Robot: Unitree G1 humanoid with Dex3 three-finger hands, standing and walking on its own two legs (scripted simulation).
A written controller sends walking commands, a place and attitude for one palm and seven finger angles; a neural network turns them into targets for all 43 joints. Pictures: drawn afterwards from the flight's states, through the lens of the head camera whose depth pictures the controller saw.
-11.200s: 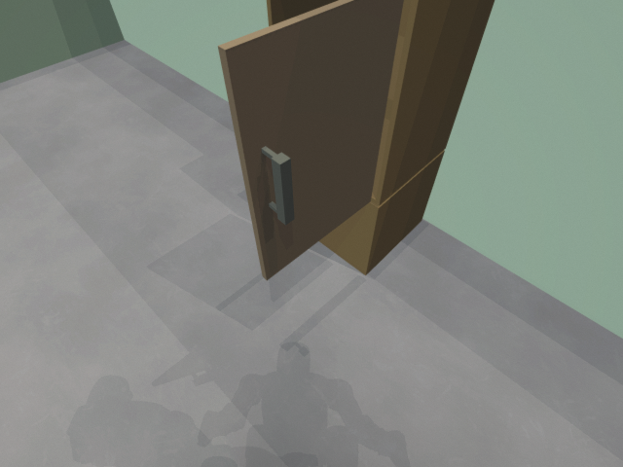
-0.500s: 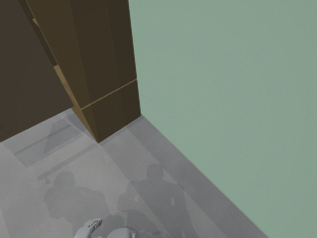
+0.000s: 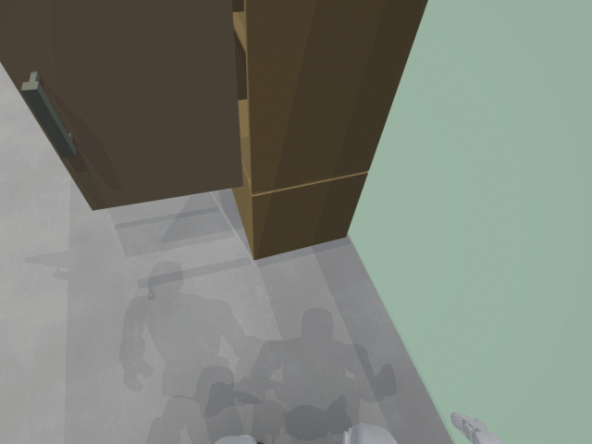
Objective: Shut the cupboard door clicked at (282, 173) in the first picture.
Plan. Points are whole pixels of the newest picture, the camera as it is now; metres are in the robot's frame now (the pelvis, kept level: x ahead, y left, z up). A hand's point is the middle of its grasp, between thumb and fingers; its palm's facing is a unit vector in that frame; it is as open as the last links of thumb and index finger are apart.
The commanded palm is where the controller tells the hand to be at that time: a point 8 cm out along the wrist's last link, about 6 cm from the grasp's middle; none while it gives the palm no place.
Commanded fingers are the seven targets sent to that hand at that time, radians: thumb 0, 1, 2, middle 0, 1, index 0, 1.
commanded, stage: turn to face it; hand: left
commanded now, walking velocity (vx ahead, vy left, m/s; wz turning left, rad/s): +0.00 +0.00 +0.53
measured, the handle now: (52, 116) +0.64 +0.54 -0.02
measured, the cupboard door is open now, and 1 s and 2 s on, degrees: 87 87 87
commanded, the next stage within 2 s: take the last steps up to it in 0.46 s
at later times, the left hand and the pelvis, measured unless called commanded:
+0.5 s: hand out of the picture +0.08 +0.12 -0.14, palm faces +0.21 -0.94 -0.25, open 7.4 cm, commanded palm none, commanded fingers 0.00 0.90 0.90 -0.20 -0.30 -0.20 -0.30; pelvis +0.03 -0.08 +0.01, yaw +15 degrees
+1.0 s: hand out of the picture -0.07 +0.16 -0.18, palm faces +0.44 -0.88 -0.20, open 7.4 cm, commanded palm none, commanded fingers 0.00 0.90 0.90 -0.20 -0.30 -0.20 -0.30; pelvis +0.05 -0.01 +0.00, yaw +23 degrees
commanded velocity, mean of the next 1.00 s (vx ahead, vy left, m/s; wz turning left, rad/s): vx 0.14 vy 0.05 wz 0.24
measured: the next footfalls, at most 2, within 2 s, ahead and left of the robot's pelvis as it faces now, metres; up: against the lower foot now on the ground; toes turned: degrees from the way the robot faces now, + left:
right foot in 0.34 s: +0.07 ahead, -0.17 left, +0.00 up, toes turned +10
left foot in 0.86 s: +0.02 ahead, +0.07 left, +0.00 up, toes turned +26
